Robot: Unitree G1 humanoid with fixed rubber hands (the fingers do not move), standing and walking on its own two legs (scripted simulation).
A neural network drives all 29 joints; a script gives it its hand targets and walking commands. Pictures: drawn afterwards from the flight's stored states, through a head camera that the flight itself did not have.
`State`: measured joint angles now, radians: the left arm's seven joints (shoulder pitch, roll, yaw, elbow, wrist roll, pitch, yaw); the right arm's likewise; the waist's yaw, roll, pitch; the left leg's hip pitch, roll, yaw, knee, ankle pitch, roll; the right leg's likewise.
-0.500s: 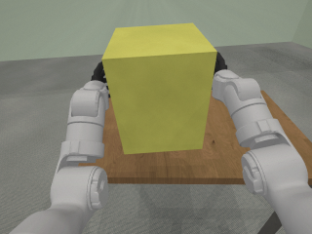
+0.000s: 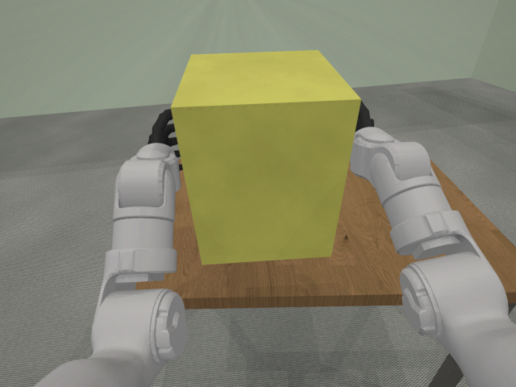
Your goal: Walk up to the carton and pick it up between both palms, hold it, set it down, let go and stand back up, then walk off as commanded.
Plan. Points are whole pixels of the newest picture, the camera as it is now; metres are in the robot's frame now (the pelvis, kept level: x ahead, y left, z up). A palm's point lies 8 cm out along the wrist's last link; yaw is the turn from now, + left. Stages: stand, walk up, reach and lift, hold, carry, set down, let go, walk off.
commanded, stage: hold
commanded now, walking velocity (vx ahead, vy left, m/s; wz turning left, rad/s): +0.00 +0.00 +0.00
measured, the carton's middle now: (261, 155) +0.38 +0.00 +0.25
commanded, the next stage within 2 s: none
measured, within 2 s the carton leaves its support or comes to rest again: neither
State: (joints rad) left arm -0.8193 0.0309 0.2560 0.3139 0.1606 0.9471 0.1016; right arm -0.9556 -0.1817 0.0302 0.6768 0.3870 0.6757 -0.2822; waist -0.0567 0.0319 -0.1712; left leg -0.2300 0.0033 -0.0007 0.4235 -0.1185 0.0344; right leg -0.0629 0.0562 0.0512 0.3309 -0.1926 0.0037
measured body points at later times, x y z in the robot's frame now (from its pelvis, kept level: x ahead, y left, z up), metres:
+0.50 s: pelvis -0.01 +0.00 +0.00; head -0.09 +0.02 +0.44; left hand +0.39 +0.16 +0.26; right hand +0.39 -0.14 +0.28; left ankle +0.07 +0.09 -0.74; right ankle +0.00 -0.13 -0.74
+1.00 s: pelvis +0.02 +0.01 +0.00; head -0.08 +0.02 +0.44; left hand +0.38 +0.14 +0.25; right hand +0.39 -0.15 +0.26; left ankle +0.07 +0.09 -0.74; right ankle +0.00 -0.13 -0.74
